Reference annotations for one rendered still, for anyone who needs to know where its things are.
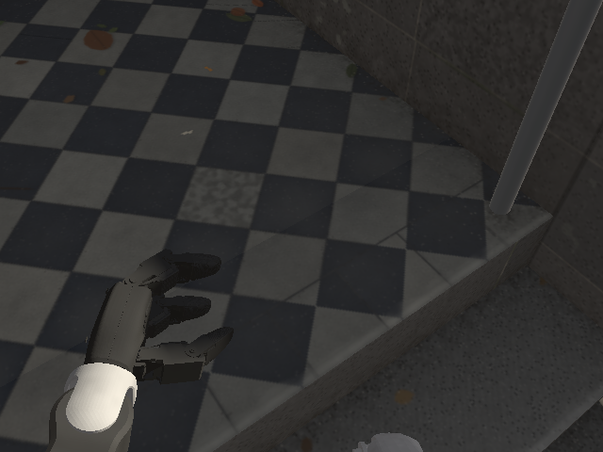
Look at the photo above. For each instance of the right robot thigh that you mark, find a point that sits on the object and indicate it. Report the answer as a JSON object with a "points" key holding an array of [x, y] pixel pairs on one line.
{"points": [[395, 442]]}

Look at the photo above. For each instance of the robot left forearm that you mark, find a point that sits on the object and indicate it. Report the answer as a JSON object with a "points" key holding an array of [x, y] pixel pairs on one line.
{"points": [[95, 413]]}

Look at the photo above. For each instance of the left robot hand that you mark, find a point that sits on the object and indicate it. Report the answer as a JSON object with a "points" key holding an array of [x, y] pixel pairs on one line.
{"points": [[136, 309]]}

